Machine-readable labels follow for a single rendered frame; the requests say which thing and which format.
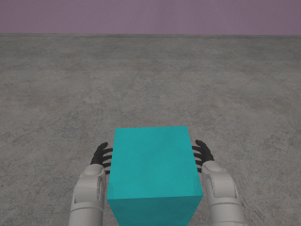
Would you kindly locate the right robot forearm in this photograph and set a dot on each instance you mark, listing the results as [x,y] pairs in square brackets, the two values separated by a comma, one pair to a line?
[222,196]

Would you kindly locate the carton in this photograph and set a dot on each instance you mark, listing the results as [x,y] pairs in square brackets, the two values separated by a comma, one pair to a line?
[153,179]

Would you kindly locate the left robot forearm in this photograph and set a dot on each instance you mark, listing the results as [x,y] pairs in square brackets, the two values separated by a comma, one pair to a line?
[87,203]

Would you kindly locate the robot right hand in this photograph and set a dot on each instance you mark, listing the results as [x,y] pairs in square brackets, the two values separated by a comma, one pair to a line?
[205,154]

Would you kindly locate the robot left hand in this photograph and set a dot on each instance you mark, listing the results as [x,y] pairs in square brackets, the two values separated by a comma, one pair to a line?
[98,157]

